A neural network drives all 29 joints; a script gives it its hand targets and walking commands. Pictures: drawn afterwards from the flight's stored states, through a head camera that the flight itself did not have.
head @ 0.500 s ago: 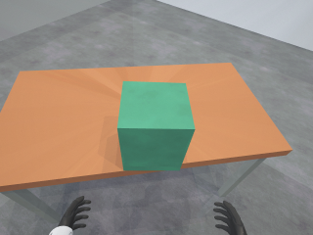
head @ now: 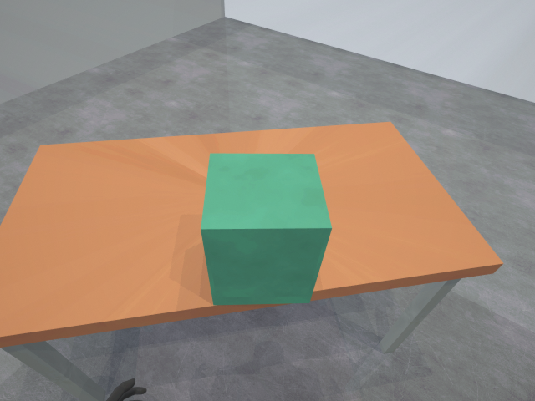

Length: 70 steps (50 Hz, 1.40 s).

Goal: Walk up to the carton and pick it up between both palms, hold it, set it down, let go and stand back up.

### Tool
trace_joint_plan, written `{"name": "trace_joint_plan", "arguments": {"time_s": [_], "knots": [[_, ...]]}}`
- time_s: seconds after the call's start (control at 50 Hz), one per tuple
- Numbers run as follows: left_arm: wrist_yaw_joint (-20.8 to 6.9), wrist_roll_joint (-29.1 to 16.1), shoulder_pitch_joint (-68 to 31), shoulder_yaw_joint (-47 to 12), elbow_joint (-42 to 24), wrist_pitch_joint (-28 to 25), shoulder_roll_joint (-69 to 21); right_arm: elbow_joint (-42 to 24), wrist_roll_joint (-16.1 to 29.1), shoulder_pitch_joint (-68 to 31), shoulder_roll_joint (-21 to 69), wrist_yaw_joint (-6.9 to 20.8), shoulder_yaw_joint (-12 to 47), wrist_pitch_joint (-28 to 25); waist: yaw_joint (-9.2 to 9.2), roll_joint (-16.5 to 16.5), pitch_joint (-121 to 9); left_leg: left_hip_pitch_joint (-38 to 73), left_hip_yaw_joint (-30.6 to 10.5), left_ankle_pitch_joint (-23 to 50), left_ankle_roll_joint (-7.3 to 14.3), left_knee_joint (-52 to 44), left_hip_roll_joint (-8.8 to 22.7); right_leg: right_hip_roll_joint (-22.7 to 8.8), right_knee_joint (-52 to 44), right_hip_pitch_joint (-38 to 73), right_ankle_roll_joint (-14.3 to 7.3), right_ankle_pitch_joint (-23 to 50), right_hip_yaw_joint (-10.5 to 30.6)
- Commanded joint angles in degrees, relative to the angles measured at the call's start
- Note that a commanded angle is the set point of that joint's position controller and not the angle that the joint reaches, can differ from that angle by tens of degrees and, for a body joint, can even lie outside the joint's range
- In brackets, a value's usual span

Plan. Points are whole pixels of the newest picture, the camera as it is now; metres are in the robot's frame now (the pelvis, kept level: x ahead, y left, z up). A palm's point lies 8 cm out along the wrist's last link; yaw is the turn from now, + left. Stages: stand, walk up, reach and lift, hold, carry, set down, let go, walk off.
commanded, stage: stand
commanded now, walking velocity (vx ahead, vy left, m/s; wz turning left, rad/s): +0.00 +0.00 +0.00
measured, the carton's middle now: (262, 232) +0.42 +0.02 -0.01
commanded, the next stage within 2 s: none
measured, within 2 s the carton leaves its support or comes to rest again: neither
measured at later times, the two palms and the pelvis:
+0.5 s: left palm out of the picture -0.04 +0.23 -0.14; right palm out of the picture -0.05 -0.21 -0.14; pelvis -0.01 +0.01 +0.01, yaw +0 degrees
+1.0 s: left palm out of the picture -0.08 +0.22 -0.15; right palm out of the picture -0.09 -0.17 -0.14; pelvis -0.03 +0.03 +0.00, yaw +0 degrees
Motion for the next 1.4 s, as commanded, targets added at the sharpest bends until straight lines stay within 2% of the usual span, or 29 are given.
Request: {"name": "trace_joint_plan", "arguments": {"time_s": [0.0, 0.04, 0.1, 0.24, 0.28, 0.32, 0.36, 0.5, 0.62, 0.68, 0.76, 0.78, 0.84, 0.86, 0.92, 0.96, 1.0, 1.04, 1.06, 1.08, 1.1, 1.14, 1.16, 1.18, 1.24, 1.26, 1.34, 1.36, 1.38], "knots": [[0.6, -0.2, 0.6, 1.6, -3.4, -2.2, 5.5, -3.2, 0.0, 1.5, -6.6, -0.2, -1.8, -1.7, -0.26, -0.5, 1.4, 0.9, -5.6, 9.3, 0.4, -4.4, 4.7, -6.5, -5.5, -3.9, -0.3, 12.0, 5.4], [0.8, -0.4, 1.2, 1.8, -2.1, -2.5, 5.6, -1.8, 0.2, 3.1, -6.7, -0.6, -1.8, -1.8, -0.44, 0.2, 1.0, 1.9, -5.4, 9.3, 0.2, -4.9, 4.6, -6.4, -6.6, -4.0, -0.3, 10.8, 5.5], [1.0, -0.6, 3.0, 1.9, 0.8, -2.7, 5.8, -0.3, 0.4, 4.5, -6.4, -0.9, -1.6, -2.2, -0.01, -1.0, 0.1, 1.3, -6.2, 9.7, 0.7, -6.2, 4.6, -6.5, -6.8, -1.5, -0.4, 10.6, 5.2], [1.7, -0.8, 6.7, 2.1, 7.3, -2.7, 4.6, 5.5, 0.6, 8.2, -4.5, -2.1, -0.9, -2.0, 0.01, 2.2, 4.9, 0.5, -6.2, 5.0, 0.7, -9.9, 4.2, -6.4, -9.1, -2.6, -0.7, 6.6, 5.2], [1.9, -0.8, 7.7, 1.9, 9.7, -2.7, 3.9, 6.7, 0.6, 9.1, -5.4, -2.2, -1.0, -2.3, -0.33, -2.3, 4.8, 2.3, -6.4, 6.7, 1.0, -9.5, 4.6, -6.3, -9.2, -2.8, -0.7, 7.4, 5.1], [1.9, -0.9, 9.1, 1.4, 11.8, -2.6, 2.5, 8.0, 0.8, 9.0, -4.6, -2.3, -0.8, -2.2, -0.14, -2.2, 6.0, 2.4, -6.5, 7.2, 1.1, -9.8, 4.6, -6.3, -9.7, -3.5, -0.9, 7.6, 5.0], [2.1, -0.9, 9.3, 1.6, 13.0, -2.5, 3.2, 9.2, 0.7, 10.3, -4.2, -2.5, -0.6, -1.9, -0.68, 1.8, 5.5, 2.9, -6.0, 4.4, 1.0, -10.7, 4.2, -6.4, -9.6, -3.4, -0.7, 6.4, 5.1], [2.2, -0.8, 10.7, 0.6, 18.5, -2.0, 1.2, 12.7, 0.9, 12.3, -2.6, -2.8, 0.4, -1.7, -0.71, -0.5, 8.1, 1.0, -6.6, 3.7, 1.4, -11.3, 4.2, -6.3, -9.3, -3.6, -0.2, 5.5, 4.8], [2.3, -1.0, 12.1, -0.1, 21.7, -1.8, 0.1, 15.0, 0.8, 12.0, -1.6, -3.1, 0.9, -1.7, -0.05, -0.4, 8.7, 0.8, -6.4, 2.0, 1.2, -11.8, 3.9, -6.1, -9.1, -4.5, 0.2, 4.3, 4.6], [2.3, -1.0, 11.4, -0.5, 23.0, -1.6, -0.2, 16.0, 1.1, 12.8, 0.5, -3.2, 1.5, -1.4, -0.62, 0.1, 10.2, 1.2, -6.5, 0.3, 1.4, -12.0, 3.8, -6.1, -9.4, -6.8, 0.0, 2.4, 4.9], [2.4, -1.0, 11.1, -0.9, 24.0, -1.6, -1.2, 16.7, 0.7, 12.9, 0.1, -3.3, 1.6, -1.3, -0.63, -0.2, 10.2, 0.3, -6.5, 2.0, 1.5, -11.8, 3.8, -6.3, -8.7, -5.5, 0.0, 4.0, 5.0], [2.3, -1.0, 10.6, -0.9, 23.9, -1.6, -0.8, 16.8, 0.9, 13.1, 0.2, -3.4, 1.5, -1.3, -0.79, 1.3, 10.2, -0.8, -6.8, 0.2, 1.6, -12.4, 3.6, -6.3, -8.8, -5.3, -0.1, 3.4, 4.9], [2.4, -1.1, 10.8, -1.1, 25.1, -1.4, -1.6, 16.5, 1.0, 12.3, 0.2, -3.2, 1.6, -1.5, -0.60, 0.6, 9.4, -0.7, -7.4, -1.6, 1.8, -12.9, 4.0, -5.9, -8.0, -5.2, 0.7, 3.2, 4.3], [2.3, -1.2, 11.7, -1.5, 25.5, -1.3, -2.7, 16.8, 1.0, 12.6, 0.3, -3.3, 1.6, -1.3, -0.33, -1.1, 9.9, -0.9, -7.1, -1.8, 1.7, -13.1, 3.9, -5.8, -8.1, -5.9, 0.6, 2.2, 3.8], [2.3, -1.2, 12.0, -1.5, 25.8, -1.3, -2.3, 17.2, 1.1, 12.9, 0.7, -3.3, 1.6, -1.3, -0.33, 1.7, 10.6, -2.2, -7.7, -4.3, 1.9, -13.8, 4.0, -5.9, -7.9, -5.5, 0.7, 2.2, 4.4], [2.4, -1.1, 10.9, -1.3, 25.7, -1.3, -1.5, 17.3, 1.0, 13.0, 1.2, -3.5, 1.7, -1.3, -0.64, -0.2, 11.2, -2.4, -7.3, -2.9, 1.8, -13.4, 3.8, -5.9, -7.5, -6.1, 0.7, 2.2, 4.3], [2.3, -1.1, 11.8, -1.7, 25.9, -1.2, -2.2, 17.6, 1.1, 12.4, 1.3, -3.3, 1.8, -1.0, -0.26, 0.9, 11.7, -3.4, -7.9, -5.5, 1.8, -13.9, 4.1, -5.6, -7.5, -6.7, 0.8, 0.8, 3.9], [2.3, -1.3, 12.2, -1.9, 26.3, -1.1, -3.1, 17.2, 1.2, 12.0, 2.1, -3.1, 2.0, -1.3, -0.09, -0.2, 10.3, -3.4, -7.7, -4.5, 2.1, -13.7, 4.0, -5.8, -7.3, -5.9, 0.6, 1.3, 4.1], [2.4, -1.2, 12.9, -2.1, 26.5, -1.2, -3.1, 17.3, 1.3, 12.5, 1.3, -3.1, 1.9, -1.2, -0.52, 1.1, 10.8, -3.5, -7.3, -4.6, 1.9, -13.3, 3.6, -5.7, -7.5, -6.5, 0.7, 1.2, 4.4], [2.4, -1.1, 11.9, -2.0, 26.4, -1.1, -3.4, 17.3, 1.1, 12.7, 0.7, -3.3, 1.6, -1.1, -0.92, -0.3, 11.2, -2.8, -7.7, -4.7, 2.1, -13.4, 3.9, -5.8, -7.7, -7.3, 0.5, 0.2, 4.4], [2.5, -1.1, 11.6, -2.3, 26.1, -1.1, -3.8, 17.6, 1.1, 13.0, 1.3, -3.4, 1.6, -1.0, -0.69, 1.5, 12.0, -2.7, -7.6, -4.5, 2.1, -13.7, 3.8, -5.8, -7.7, -8.2, 0.4, 0.9, 4.6], [2.5, -1.4, 12.4, -2.0, 26.4, -1.3, -3.3, 17.4, 1.0, 13.0, 1.2, -3.5, 1.8, -1.1, -0.49, 0.1, 10.0, -2.4, -8.6, -5.9, 2.6, -14.0, 4.6, -5.6, -7.1, -6.7, 0.4, 1.4, 4.1], [2.4, -1.4, 12.0, -2.7, 26.8, -1.3, -4.5, 17.3, 1.4, 13.6, 0.3, -3.2, 1.3, -1.0, -1.47, -0.7, 10.2, -2.5, -8.3, -5.2, 2.1, -13.7, 4.2, -5.6, -7.3, -7.2, 0.5, 1.1, 4.2], [2.4, -1.2, 12.2, -2.0, 26.3, -1.4, -2.7, 17.2, 1.1, 12.9, 0.7, -3.3, 1.6, -1.2, -0.70, 0.0, 9.0, -1.6, -8.5, -4.7, 2.5, -13.5, 4.2, -6.1, -7.2, -6.2, 0.5, 1.6, 4.3], [2.5, -1.4, 12.7, -2.0, 26.7, -1.2, -3.7, 17.3, 1.2, 12.9, 1.2, -3.3, 1.7, -1.3, -0.54, 0.9, 10.1, -2.4, -8.1, -4.1, 2.2, -13.6, 3.7, -5.8, -7.0, -6.1, 0.6, 2.0, 4.2], [2.2, -1.4, 12.6, -2.0, 26.3, -1.3, -2.8, 17.6, 1.1, 12.5, 2.0, -3.4, 1.8, -1.2, -0.20, -0.8, 10.8, -2.3, -8.0, -4.4, 2.4, -13.6, 4.1, -5.9, -7.5, -7.3, 0.4, 0.9, 4.3], [2.2, -1.2, 12.9, -1.9, 26.4, -1.3, -2.7, 17.3, 1.1, 11.8, 1.1, -3.3, 1.6, -1.0, -0.33, 1.6, 10.1, -1.9, -7.6, -5.0, 2.2, -13.5, 3.9, -5.8, -7.4, -7.0, 0.7, 1.4, 4.1], [2.2, -1.3, 12.4, -2.0, 26.4, -1.3, -3.0, 17.1, 1.4, 12.3, 0.8, -3.3, 1.7, -1.0, -1.21, -0.6, 9.8, -1.8, -8.0, -4.8, 2.2, -14.0, 4.0, -5.6, -7.1, -7.2, 0.7, 1.5, 3.8], [2.3, -1.5, 12.8, -2.0, 26.4, -1.2, -3.5, 17.2, 1.2, 12.3, 0.7, -3.2, 1.6, -1.1, -0.75, -0.5, 9.8, -1.5, -7.6, -4.7, 1.9, -13.4, 4.0, -5.4, -7.2, -7.8, 0.8, 0.5, 4.0]]}}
